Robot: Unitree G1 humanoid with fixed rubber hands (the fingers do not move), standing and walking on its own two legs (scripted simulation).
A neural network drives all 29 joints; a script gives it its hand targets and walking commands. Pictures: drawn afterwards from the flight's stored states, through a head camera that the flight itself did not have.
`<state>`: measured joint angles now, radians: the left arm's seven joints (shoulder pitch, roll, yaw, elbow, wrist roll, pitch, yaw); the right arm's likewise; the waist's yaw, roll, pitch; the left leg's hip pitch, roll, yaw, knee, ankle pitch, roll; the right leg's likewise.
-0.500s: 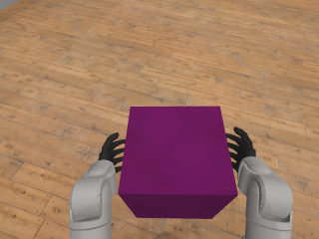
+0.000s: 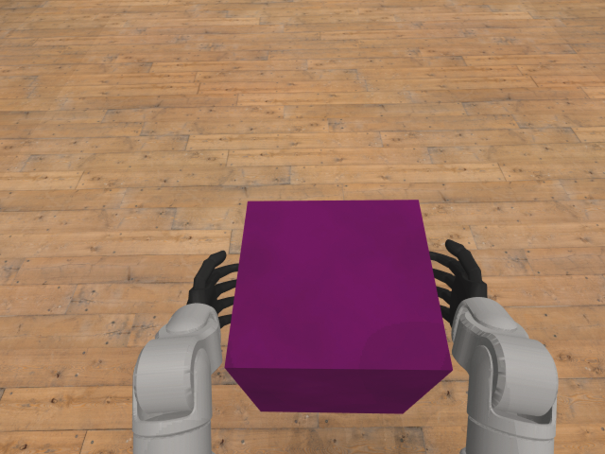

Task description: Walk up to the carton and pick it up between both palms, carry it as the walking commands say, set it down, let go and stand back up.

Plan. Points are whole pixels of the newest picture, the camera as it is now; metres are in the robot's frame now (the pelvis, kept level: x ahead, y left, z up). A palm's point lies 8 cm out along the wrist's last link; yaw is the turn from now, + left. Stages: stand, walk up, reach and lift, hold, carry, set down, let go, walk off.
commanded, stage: carry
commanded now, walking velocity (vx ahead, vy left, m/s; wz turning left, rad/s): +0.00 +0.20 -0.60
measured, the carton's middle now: (331, 316) +0.31 -0.01 +0.00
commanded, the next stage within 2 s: none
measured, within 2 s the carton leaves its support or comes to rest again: neither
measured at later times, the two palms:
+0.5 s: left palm (219, 324) +0.27 +0.12 +0.07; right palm (499, 406) +0.18 -0.17 +0.08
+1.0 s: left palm (191, 304) +0.30 +0.16 +0.07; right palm (442, 449) +0.14 -0.10 +0.10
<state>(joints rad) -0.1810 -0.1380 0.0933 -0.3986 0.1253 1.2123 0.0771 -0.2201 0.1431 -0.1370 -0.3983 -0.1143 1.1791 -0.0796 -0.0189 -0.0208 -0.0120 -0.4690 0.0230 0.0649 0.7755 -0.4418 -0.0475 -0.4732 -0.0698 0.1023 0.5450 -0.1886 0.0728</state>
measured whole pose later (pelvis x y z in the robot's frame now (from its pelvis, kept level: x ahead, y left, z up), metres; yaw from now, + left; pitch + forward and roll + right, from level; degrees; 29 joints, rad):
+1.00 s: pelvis -0.02 +0.18 +0.00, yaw -36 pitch +7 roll -3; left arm -0.17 -0.13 0.09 -0.41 0.13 1.24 0.09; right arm -0.22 0.14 -0.13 -0.39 -0.11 1.18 -0.07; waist 0.03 -0.04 -0.05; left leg -0.40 0.11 0.22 0.62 -0.34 0.05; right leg -0.61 -0.04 0.01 1.07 -0.47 0.07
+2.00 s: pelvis -0.01 +0.32 +0.00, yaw -60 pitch +4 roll +0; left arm -0.17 -0.14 0.09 -0.40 0.13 1.26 0.09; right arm -0.20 0.14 -0.13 -0.37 -0.11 1.19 -0.07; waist 0.00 -0.01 -0.08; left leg -0.39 0.09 0.20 0.63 -0.35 -0.01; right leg -0.38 -0.03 -0.02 0.60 -0.29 0.01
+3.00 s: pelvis -0.02 +0.34 +0.00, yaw -60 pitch +2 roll -1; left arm -0.17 -0.13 0.09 -0.35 0.13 1.27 0.10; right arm -0.19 0.14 -0.13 -0.32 -0.11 1.19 -0.07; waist -0.01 0.01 -0.09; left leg -0.38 0.09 0.19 0.61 -0.27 0.03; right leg -0.37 -0.02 -0.02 0.57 -0.24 0.02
